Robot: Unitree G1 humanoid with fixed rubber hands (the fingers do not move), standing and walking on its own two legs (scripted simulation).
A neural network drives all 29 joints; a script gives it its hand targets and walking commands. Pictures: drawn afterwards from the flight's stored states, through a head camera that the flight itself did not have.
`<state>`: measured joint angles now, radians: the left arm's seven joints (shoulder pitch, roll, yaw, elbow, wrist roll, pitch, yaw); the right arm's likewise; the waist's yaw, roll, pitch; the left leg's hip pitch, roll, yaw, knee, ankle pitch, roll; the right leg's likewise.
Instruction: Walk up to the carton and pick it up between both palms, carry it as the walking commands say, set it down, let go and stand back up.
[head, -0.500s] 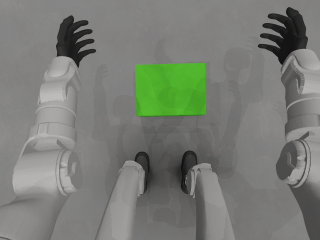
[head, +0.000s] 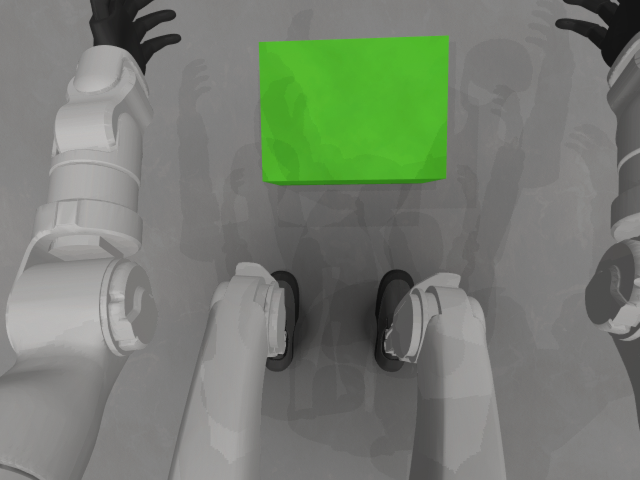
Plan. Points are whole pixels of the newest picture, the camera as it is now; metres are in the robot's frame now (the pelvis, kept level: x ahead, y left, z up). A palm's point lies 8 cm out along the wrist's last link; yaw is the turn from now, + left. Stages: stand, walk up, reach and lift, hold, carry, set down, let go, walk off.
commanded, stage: reach and lift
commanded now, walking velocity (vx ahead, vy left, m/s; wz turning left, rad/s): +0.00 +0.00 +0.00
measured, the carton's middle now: (351, 122) +0.52 -0.01 -0.42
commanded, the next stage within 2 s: none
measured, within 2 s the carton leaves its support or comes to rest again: neither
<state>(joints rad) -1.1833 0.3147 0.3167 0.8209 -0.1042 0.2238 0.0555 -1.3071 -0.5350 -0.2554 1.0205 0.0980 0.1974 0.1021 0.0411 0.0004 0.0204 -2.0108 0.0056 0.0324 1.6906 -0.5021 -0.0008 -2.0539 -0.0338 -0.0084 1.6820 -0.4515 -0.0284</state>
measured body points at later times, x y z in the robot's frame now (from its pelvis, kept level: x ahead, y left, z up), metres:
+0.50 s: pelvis -0.01 +0.00 -0.11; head +0.35 -0.02 +0.15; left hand +0.54 +0.21 -0.27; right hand +0.55 -0.24 -0.27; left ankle +0.10 +0.12 -0.47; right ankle +0.11 -0.11 -0.47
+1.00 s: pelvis -0.01 +0.00 -0.17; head +0.36 -0.01 +0.06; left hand +0.54 +0.21 -0.35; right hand +0.55 -0.24 -0.36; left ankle +0.10 +0.12 -0.47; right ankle +0.11 -0.11 -0.47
